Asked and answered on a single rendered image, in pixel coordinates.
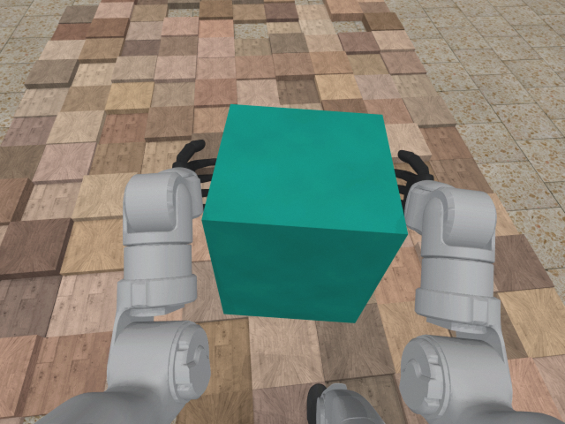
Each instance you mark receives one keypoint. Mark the robot right hand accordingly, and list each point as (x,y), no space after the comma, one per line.
(417,165)

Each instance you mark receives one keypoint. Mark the robot right upper arm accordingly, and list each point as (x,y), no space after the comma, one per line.
(453,380)

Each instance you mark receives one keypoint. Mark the robot right thigh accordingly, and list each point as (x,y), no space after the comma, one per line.
(345,407)

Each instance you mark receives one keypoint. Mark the robot left upper arm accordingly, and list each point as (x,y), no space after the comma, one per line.
(155,368)

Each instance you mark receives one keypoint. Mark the robot right forearm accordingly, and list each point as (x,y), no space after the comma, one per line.
(458,248)

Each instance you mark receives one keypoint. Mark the robot right shin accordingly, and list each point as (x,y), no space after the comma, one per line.
(334,386)

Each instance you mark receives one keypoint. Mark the carton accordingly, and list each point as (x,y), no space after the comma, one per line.
(303,214)

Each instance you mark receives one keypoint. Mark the robot left hand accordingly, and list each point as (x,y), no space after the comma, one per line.
(185,155)

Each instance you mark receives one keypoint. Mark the robot left forearm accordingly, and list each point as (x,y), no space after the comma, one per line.
(158,209)

